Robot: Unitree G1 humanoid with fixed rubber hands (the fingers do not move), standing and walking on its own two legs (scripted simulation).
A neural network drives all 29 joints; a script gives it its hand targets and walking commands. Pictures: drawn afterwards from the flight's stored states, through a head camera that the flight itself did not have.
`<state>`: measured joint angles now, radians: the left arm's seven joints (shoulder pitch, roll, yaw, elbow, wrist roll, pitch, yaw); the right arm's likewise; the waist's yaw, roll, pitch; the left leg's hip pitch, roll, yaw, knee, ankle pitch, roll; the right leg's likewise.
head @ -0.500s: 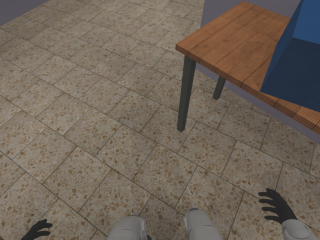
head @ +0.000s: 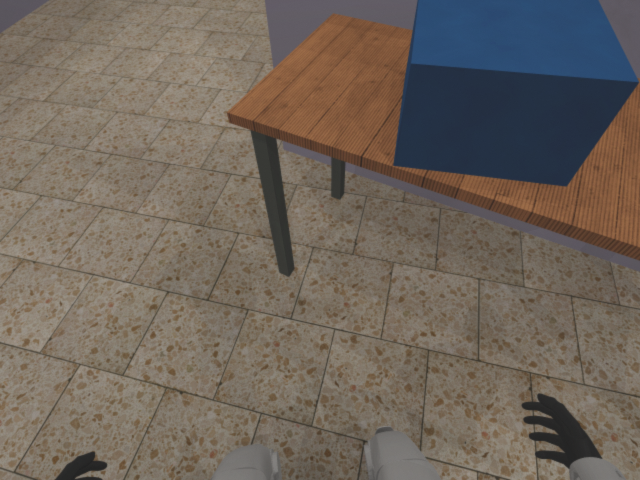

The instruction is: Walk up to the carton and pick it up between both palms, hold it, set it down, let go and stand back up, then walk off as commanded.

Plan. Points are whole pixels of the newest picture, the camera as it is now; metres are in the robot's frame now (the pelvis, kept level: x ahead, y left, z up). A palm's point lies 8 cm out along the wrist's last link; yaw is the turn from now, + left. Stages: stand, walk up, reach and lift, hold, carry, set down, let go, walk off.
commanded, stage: walk up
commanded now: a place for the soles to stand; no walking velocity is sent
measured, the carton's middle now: (491, 79) +0.74 -0.32 +0.06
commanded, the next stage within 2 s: none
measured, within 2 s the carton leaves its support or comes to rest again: neither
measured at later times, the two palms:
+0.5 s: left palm (99, 438) +0.19 +0.29 -0.08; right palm (608, 477) +0.13 -0.34 -0.09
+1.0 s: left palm (121, 403) +0.23 +0.28 -0.09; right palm out of the picture +0.11 -0.35 -0.10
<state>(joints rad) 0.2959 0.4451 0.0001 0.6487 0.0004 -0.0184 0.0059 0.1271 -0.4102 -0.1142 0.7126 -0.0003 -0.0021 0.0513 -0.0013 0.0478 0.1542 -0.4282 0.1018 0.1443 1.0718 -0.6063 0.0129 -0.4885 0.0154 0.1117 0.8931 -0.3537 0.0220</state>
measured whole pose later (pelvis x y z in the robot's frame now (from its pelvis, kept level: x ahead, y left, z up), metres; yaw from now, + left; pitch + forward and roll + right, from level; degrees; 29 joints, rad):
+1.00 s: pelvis +0.05 -0.01 -0.02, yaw -15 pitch -2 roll -1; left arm 0.29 0.46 0.00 0.65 0.00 -0.06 0.05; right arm 0.11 -0.41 -0.09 0.72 0.00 0.02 0.01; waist 0.00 0.03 0.19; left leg -0.52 0.10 0.07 1.19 -0.63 0.00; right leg -0.53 0.05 0.12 1.02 -0.45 0.03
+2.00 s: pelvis +0.02 +0.00 -0.02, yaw -25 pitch -4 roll -1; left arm 0.32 0.47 0.00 0.65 0.00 -0.08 0.06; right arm 0.14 -0.41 -0.10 0.73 0.00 0.01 0.03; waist 0.00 0.05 0.15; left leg -0.51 0.09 0.06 1.08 -0.51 0.00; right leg -0.53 0.06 0.13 1.06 -0.48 0.01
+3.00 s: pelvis +0.02 -0.01 -0.02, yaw -28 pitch -3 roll +0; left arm 0.30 0.47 0.00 0.65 0.00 -0.10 0.06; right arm 0.14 -0.41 -0.10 0.73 0.00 0.01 0.03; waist 0.00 0.04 0.13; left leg -0.50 0.08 0.05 1.06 -0.51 -0.01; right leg -0.53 0.05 0.14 1.05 -0.48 0.02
